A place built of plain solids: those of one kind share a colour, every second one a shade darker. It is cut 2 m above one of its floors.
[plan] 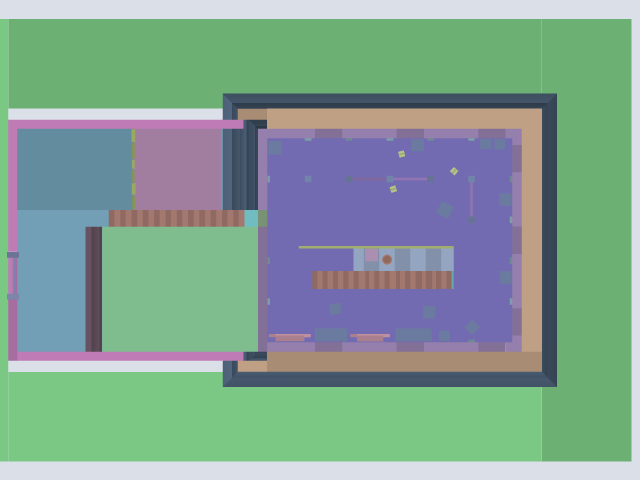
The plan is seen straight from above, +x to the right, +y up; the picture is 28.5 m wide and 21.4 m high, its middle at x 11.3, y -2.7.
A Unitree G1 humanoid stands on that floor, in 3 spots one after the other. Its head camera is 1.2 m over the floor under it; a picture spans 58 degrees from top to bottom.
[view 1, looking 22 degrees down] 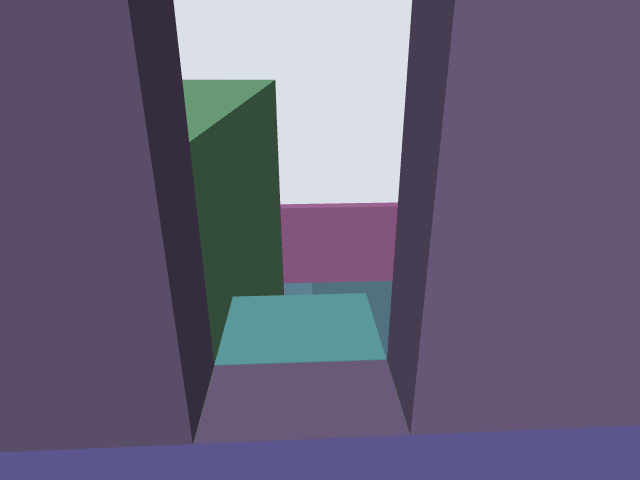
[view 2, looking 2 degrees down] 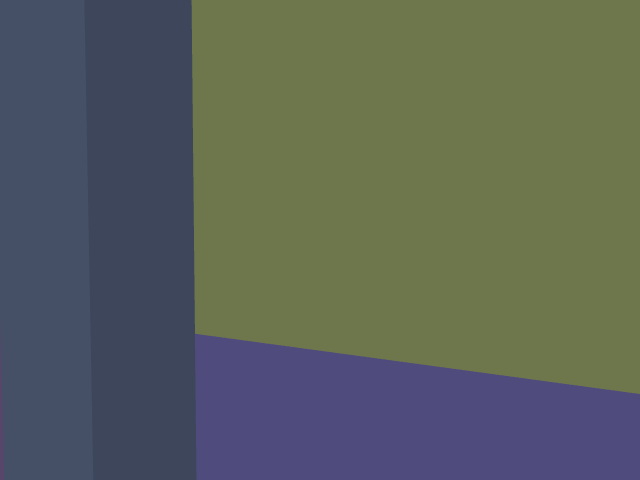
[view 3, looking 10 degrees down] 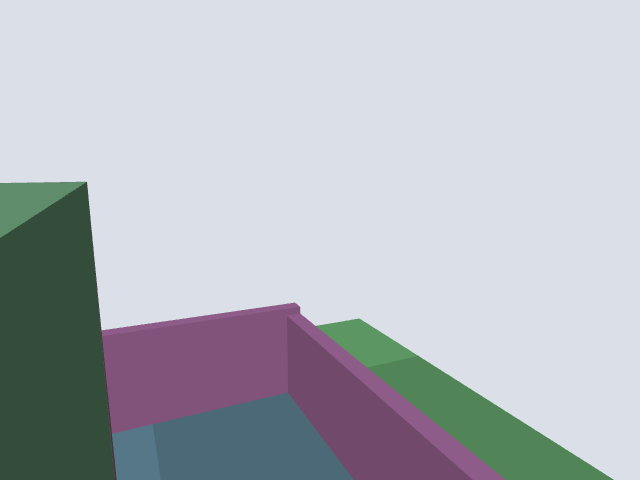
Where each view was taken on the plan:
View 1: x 10.08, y -1.74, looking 177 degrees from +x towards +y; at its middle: wall_court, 13.26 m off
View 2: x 11.68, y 0.74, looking -65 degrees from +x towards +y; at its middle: wall_beside_left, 4.09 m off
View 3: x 8.53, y -1.74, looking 155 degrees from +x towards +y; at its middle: nothing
